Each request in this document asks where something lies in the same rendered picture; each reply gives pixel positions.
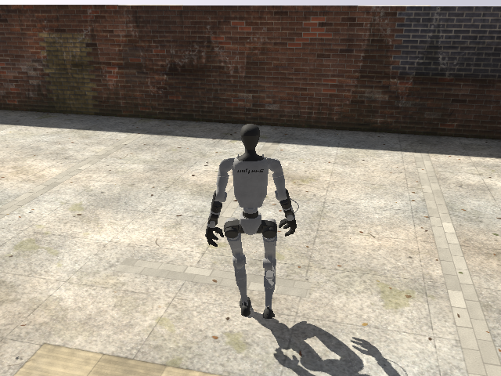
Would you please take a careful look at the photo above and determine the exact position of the robot right hand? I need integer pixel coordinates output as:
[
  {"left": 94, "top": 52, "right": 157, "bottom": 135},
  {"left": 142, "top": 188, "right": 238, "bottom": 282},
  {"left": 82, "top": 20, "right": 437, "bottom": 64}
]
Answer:
[{"left": 279, "top": 218, "right": 297, "bottom": 237}]

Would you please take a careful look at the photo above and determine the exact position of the robot left forearm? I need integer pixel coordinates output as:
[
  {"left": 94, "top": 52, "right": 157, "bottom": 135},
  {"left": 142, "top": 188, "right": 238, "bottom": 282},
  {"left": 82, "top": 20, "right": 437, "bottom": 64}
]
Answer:
[{"left": 207, "top": 191, "right": 222, "bottom": 228}]

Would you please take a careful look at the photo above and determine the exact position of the right robot upper arm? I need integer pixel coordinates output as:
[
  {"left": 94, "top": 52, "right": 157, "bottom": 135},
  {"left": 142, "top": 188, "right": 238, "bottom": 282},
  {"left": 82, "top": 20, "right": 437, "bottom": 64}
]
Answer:
[{"left": 267, "top": 157, "right": 287, "bottom": 201}]

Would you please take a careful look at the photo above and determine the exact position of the robot right shin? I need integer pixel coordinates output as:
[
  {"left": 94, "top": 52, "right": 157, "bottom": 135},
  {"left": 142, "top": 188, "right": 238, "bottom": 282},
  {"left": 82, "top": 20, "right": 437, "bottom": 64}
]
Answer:
[{"left": 264, "top": 258, "right": 276, "bottom": 310}]

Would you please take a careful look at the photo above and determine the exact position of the left robot upper arm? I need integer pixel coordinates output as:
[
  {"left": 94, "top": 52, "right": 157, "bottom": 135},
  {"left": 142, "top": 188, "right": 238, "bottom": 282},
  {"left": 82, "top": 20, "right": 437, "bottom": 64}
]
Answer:
[{"left": 214, "top": 157, "right": 234, "bottom": 202}]

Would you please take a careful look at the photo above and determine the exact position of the robot left hand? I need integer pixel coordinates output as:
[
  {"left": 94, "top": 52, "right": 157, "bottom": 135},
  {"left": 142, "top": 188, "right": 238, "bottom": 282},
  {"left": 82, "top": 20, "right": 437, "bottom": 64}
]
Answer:
[{"left": 205, "top": 226, "right": 224, "bottom": 247}]

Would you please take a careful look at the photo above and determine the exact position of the robot right forearm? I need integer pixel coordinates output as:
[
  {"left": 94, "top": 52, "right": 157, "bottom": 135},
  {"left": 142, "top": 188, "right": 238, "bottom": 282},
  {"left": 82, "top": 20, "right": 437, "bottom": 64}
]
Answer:
[{"left": 279, "top": 189, "right": 295, "bottom": 221}]

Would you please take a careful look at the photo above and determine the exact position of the robot head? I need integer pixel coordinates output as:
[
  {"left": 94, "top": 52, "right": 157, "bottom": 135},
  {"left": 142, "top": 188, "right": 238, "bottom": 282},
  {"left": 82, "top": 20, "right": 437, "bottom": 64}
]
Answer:
[{"left": 237, "top": 124, "right": 264, "bottom": 161}]

